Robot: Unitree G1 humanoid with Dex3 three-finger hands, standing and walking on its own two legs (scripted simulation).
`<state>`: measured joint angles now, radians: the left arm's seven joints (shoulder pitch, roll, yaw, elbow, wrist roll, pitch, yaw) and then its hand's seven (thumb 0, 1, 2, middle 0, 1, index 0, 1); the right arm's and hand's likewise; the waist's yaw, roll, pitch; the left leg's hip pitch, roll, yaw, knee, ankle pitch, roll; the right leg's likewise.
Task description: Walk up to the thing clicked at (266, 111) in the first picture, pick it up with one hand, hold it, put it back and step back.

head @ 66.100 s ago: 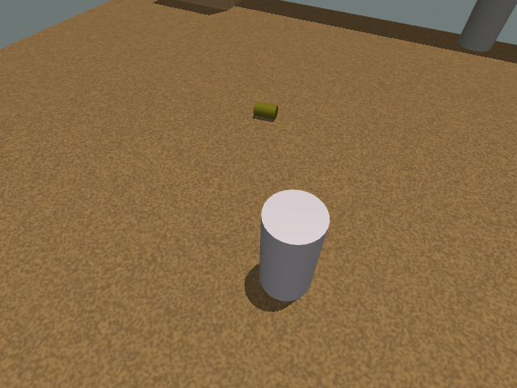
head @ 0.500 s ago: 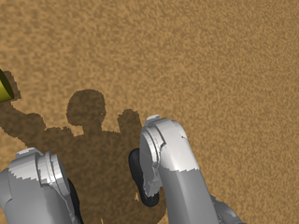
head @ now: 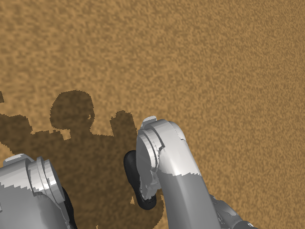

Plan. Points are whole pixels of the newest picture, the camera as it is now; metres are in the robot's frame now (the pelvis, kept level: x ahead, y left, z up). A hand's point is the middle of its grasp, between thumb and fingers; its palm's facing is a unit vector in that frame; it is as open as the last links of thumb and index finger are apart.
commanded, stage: rest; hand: left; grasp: from above
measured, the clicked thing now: out of the picture +0.45 +0.33 -0.26
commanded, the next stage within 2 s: open in 0.26 s
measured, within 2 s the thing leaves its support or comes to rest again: rests again in 0.76 s
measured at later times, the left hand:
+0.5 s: hand out of the picture +0.45 +0.32 -0.24, palm faces -0.46 -0.17 -0.87, open 11.2 cm
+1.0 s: hand out of the picture +0.45 +0.32 -0.24, palm faces -0.44 -0.17 -0.88, open 13.4 cm
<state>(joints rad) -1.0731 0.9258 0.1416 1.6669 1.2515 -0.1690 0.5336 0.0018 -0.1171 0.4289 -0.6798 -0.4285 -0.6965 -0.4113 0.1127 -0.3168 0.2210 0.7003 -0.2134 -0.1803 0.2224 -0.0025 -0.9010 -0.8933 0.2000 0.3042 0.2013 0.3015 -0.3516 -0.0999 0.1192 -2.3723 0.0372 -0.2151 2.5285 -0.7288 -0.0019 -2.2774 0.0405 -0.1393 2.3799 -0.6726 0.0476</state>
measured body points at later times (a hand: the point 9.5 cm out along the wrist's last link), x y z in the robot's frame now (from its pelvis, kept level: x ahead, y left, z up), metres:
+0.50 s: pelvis +0.00 +0.00 +0.00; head +0.27 +0.11 +0.33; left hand +0.47 +0.33 -0.19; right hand +0.04 -0.26 -0.06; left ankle +0.06 +0.13 -0.27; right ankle +0.11 -0.12 -0.27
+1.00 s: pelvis +0.00 +0.00 +0.00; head +0.27 +0.12 +0.33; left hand +0.47 +0.33 -0.19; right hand +0.04 -0.25 -0.06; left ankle +0.06 +0.13 -0.27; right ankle +0.11 -0.12 -0.27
